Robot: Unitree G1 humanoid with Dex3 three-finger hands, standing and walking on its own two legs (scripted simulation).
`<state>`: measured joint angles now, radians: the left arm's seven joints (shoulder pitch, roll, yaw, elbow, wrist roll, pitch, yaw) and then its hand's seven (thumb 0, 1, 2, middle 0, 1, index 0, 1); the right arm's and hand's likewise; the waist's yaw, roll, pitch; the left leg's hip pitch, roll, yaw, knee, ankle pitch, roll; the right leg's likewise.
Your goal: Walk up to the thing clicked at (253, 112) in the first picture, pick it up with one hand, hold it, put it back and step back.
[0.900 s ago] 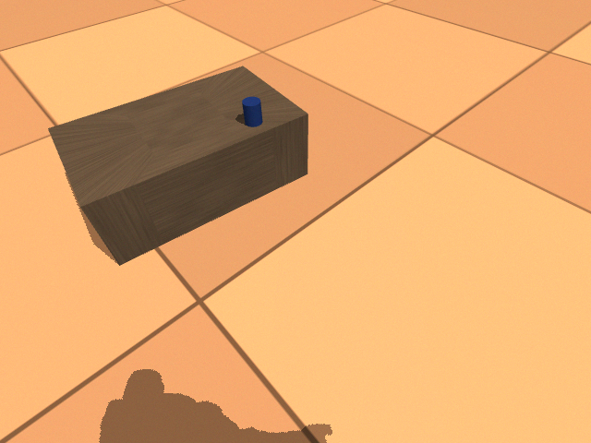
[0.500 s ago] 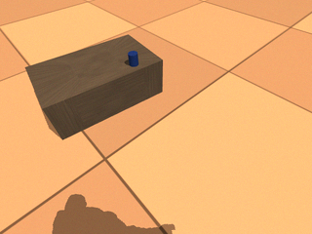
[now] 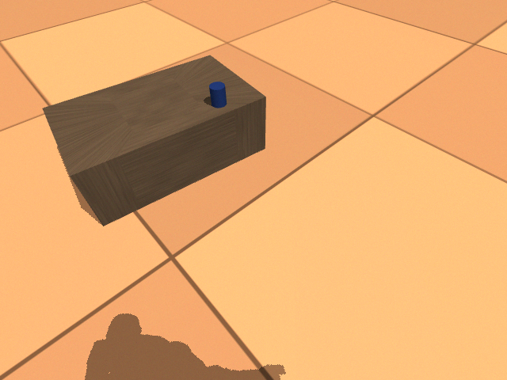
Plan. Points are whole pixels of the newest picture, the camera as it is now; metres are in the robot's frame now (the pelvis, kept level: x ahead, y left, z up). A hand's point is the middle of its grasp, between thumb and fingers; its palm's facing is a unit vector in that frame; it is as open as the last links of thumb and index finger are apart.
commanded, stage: stand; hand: right
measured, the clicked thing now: (218, 94) +1.44 +0.24 -0.37
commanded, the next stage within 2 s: walk up in 0.22 s
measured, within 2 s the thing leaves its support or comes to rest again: neither
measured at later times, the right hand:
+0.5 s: hand (412, 375) +0.18 -0.24 -0.13, palm faces -0.20 +0.89 -0.41, open 7.4 cm
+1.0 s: hand (334, 269) +0.38 -0.14 -0.16, palm faces -0.36 +0.85 -0.38, open 7.4 cm
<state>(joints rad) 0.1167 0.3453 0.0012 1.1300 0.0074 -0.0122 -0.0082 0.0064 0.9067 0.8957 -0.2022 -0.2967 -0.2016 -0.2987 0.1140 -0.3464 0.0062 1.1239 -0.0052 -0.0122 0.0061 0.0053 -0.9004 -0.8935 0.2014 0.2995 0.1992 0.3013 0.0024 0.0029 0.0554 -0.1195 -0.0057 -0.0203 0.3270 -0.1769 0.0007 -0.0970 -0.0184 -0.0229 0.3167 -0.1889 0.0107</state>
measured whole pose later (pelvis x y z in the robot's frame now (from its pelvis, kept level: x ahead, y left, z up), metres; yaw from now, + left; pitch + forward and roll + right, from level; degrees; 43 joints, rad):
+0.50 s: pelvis +0.05 +0.04 -0.02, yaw +11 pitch -2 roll -2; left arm 0.22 0.45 0.11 0.97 0.06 -0.04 -0.07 0.01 0.90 0.90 -0.21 -0.30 -0.20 -0.30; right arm 0.23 -0.44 -0.11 0.96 -0.03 0.00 0.11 0.01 -0.90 -0.89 0.20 0.30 0.20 0.30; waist 0.03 -0.03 0.06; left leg -0.46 0.13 0.04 0.70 -0.27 0.00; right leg 0.00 -0.11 -0.20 0.41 -0.36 0.02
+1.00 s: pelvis +0.28 +0.11 -0.02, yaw +22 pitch -1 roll +2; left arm 0.19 0.44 0.10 0.88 0.03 0.00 -0.12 0.01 0.91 0.90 -0.20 -0.30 -0.20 -0.30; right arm 0.44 -0.38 -0.05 0.85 -0.01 -0.11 0.03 0.01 -0.89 -0.89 0.21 0.30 0.21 0.30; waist -0.02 -0.06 0.06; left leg -0.04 0.01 -0.04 0.46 -0.41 -0.03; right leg -0.49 -0.11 0.00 0.63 -0.17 -0.02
